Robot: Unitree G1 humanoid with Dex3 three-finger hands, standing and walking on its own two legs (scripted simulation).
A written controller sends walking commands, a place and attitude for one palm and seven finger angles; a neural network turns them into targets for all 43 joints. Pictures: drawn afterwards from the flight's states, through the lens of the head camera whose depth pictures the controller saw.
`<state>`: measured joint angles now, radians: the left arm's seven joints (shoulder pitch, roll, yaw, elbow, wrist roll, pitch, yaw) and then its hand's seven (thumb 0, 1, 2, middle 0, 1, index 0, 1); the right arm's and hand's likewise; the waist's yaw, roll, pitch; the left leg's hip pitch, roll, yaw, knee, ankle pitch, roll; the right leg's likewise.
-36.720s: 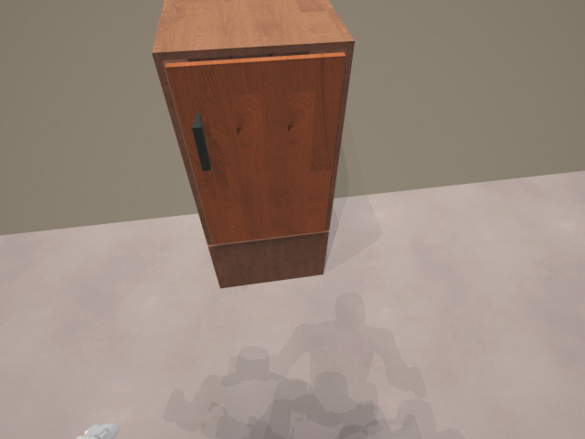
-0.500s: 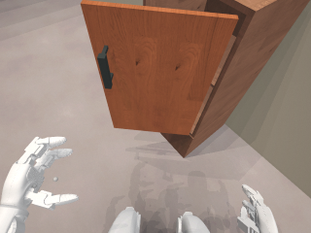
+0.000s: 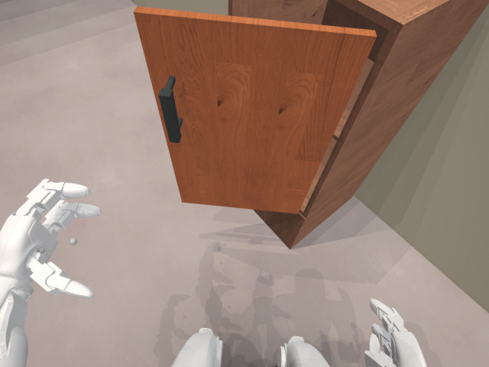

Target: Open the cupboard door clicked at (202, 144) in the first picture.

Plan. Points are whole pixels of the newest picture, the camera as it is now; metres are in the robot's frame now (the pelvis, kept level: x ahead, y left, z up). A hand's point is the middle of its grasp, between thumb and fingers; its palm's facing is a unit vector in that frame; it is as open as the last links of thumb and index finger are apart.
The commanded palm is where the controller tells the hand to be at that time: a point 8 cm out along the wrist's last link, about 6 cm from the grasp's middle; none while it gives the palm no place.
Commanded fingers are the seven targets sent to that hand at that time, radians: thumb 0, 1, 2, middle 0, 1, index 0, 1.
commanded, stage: raise the hand with hooked fingers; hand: left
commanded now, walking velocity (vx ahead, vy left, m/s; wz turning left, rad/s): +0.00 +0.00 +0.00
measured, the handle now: (173, 110) +0.56 +0.18 +0.05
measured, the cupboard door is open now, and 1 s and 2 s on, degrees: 46 46 46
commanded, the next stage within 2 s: move the hooked fingers beside the handle in 0.52 s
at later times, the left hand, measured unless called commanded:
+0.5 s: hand (81, 232) +0.29 +0.27 +0.05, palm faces -0.01 -1.00 -0.04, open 14.0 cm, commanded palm +0.27 +0.31 +0.06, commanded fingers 0.00 -0.50 0.30 -0.30 -1.20 -0.30 -1.20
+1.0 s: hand (98, 204) +0.34 +0.25 +0.05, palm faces -0.04 -1.00 -0.03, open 14.0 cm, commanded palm +0.32 +0.31 +0.05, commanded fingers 0.00 -0.50 0.30 -0.30 -1.20 -0.30 -1.20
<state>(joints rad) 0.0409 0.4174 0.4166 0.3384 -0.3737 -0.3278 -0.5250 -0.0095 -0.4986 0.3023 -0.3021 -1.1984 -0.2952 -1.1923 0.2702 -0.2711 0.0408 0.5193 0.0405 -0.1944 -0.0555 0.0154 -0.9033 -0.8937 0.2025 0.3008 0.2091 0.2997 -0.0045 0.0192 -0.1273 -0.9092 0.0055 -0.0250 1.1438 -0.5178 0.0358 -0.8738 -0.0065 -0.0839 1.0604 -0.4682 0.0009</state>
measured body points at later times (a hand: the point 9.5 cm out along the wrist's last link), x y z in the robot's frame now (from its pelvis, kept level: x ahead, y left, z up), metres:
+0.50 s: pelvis +0.01 +0.00 +0.00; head +0.09 +0.01 +0.44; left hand +0.29 +0.32 +0.06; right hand +0.16 -0.25 -0.08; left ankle +0.02 +0.09 -0.66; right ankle +0.03 -0.13 -0.66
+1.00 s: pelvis +0.00 -0.01 +0.00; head +0.09 +0.01 +0.44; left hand +0.33 +0.31 +0.06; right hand +0.14 -0.26 -0.08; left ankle +0.02 +0.09 -0.66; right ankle +0.03 -0.13 -0.66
